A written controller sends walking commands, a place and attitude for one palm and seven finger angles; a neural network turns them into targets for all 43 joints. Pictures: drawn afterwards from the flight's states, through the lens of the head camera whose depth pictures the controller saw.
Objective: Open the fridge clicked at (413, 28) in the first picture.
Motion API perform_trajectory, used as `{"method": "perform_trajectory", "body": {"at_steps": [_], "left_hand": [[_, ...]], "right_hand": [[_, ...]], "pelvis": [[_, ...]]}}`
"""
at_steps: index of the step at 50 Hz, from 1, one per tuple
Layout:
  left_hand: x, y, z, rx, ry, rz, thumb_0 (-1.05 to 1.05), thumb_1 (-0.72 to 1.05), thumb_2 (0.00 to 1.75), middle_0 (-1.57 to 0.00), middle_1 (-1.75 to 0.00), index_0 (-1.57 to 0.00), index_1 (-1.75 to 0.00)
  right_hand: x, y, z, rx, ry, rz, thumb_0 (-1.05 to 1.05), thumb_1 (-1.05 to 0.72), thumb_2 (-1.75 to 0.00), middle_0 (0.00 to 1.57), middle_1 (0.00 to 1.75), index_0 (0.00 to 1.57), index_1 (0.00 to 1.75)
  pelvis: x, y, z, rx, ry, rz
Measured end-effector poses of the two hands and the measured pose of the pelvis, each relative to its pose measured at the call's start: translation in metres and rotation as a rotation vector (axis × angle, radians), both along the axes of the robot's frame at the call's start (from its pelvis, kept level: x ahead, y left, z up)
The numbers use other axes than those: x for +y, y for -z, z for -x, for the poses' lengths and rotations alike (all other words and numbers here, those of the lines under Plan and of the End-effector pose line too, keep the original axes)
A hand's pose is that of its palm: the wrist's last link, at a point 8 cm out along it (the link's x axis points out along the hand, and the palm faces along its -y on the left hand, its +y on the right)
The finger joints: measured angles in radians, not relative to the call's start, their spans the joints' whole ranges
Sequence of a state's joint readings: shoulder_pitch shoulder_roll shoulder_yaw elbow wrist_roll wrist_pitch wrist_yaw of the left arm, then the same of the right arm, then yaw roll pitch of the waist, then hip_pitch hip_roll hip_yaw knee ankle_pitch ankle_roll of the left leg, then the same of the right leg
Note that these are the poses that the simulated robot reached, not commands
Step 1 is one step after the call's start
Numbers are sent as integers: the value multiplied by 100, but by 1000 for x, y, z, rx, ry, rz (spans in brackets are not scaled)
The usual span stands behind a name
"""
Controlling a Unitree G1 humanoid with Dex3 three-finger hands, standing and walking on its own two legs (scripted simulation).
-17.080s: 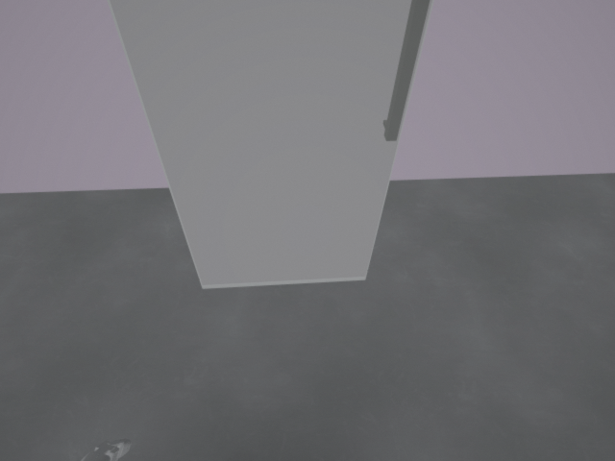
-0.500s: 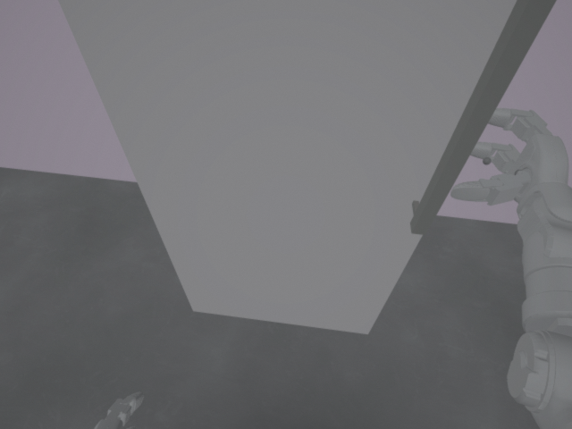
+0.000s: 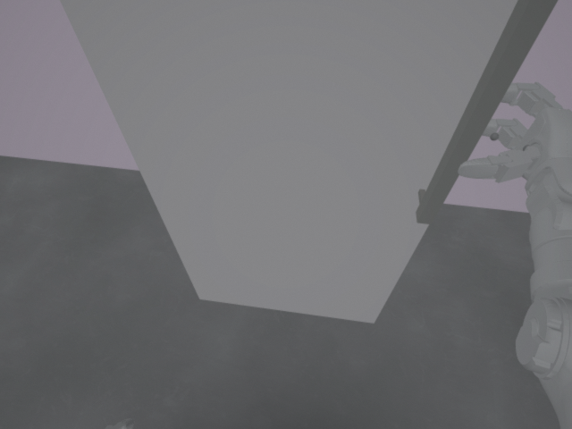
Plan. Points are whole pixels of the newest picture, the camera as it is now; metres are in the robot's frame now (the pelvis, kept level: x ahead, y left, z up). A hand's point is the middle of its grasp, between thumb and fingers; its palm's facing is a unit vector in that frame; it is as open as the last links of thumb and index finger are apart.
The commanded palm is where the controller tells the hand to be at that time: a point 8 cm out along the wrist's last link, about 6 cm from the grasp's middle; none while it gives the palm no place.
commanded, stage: slide the fingers in behind the handle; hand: right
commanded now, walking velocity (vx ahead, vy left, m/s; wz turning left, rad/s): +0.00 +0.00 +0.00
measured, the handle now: (471, 108) +0.51 -0.17 +0.19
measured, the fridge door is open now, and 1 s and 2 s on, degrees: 0 0 0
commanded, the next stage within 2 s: grip the handle and tug to test in 1.66 s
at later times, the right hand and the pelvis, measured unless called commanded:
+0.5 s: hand (482, 146) +0.47 -0.19 +0.17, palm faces +0.06 +1.00 +0.02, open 14.0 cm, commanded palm +0.44 -0.24 +0.17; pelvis +0.02 -0.01 +0.00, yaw +1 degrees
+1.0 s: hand (458, 141) +0.46 -0.16 +0.18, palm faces +0.04 +1.00 +0.01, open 14.0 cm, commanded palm +0.43 -0.21 +0.17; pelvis +0.02 +0.00 +0.00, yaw +1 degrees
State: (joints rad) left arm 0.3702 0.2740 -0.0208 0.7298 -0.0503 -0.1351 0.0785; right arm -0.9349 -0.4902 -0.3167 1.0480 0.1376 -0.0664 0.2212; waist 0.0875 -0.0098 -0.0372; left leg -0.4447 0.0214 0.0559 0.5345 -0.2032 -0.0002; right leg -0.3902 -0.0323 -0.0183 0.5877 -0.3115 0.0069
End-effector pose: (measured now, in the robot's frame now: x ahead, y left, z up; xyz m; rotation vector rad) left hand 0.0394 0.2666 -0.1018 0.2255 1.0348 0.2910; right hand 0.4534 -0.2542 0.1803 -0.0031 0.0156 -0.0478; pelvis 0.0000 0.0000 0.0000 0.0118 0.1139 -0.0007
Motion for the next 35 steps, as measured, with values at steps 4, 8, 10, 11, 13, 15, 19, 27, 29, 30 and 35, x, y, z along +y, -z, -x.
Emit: {"method": "perform_trajectory", "body": {"at_steps": [4, 8, 10, 11, 13, 15, 19, 27, 29, 30, 35], "left_hand": [[-1, 0, 4, -6, -16, 3, 1, 90, 90, -20, -30, -20, -30], [-2, -2, 4, -18, -27, 2, 1, 90, 90, -20, -30, -20, -30], [-3, -3, 2, -27, -31, 2, 1, 90, 90, -20, -30, -20, -30], [-3, -3, 0, -31, -30, 2, 1, 90, 90, -20, -30, -20, -30], [-5, -4, -4, -39, -27, 4, 1, 90, 90, -20, -30, -20, -30], [-6, -4, -11, -50, -23, 6, 1, 90, 90, -20, -30, -20, -30], [-10, -5, -28, -80, -7, 13, 1, 90, 90, -20, -30, -20, -30], [-16, -9, -60, -141, 27, 29, 1, 90, 90, -20, -30, -20, -30], [-16, -10, -65, -147, 34, 30, 1, 90, 90, -20, -30, -20, -30], [-16, -11, -68, -148, 37, 31, 1, 90, 90, -20, -30, -20, -30], [-15, -11, -76, -151, 46, 31, 1, 90, 90, -20, -30, -20, -30]], "right_hand": [[1, 6, 2, 6, -4, -21, -1, 50, -30, 36, 124, 36, 125], [-1, 12, 4, 11, -1, -20, -1, 50, -30, 33, 122, 34, 123], [0, 14, 6, 8, 0, -6, -1, 50, -30, 32, 121, 33, 123], [1, 14, 7, 4, -3, -2, -1, 50, -30, 32, 121, 32, 122], [3, 14, 9, -9, -9, -1, -1, 50, -30, 31, 121, 31, 122], [7, 12, 11, -23, -16, -8, -1, 50, -30, 31, 121, 31, 121], [12, 10, 11, -18, -16, -26, -1, 50, -30, 31, 120, 30, 121], [12, 11, 9, 16, 13, -20, -1, 50, -30, 30, 120, 30, 121], [12, 11, 10, 6, 10, -20, -1, 50, -30, 30, 120, 30, 120], [12, 10, 11, 2, 7, -21, -1, 50, -30, 30, 120, 29, 120], [16, 10, 16, -1, -7, -13, -1, 50, -30, 30, 120, 29, 120]], "pelvis": [[-2, 0, -1, 0, -9, 0], [-3, 0, -2, -5, -17, 0], [-4, 0, -3, -8, -19, -2], [-4, 0, -3, -10, -19, -2], [-5, -1, -5, -14, -20, -3], [-6, -1, -7, -18, -19, -5], [-7, -2, -11, -26, -16, -5], [-6, -3, -17, -28, -15, -3], [-5, -3, -19, -29, -15, -3], [-5, -3, -19, -30, -14, -4], [-4, -4, -23, -39, -7, -6]]}}
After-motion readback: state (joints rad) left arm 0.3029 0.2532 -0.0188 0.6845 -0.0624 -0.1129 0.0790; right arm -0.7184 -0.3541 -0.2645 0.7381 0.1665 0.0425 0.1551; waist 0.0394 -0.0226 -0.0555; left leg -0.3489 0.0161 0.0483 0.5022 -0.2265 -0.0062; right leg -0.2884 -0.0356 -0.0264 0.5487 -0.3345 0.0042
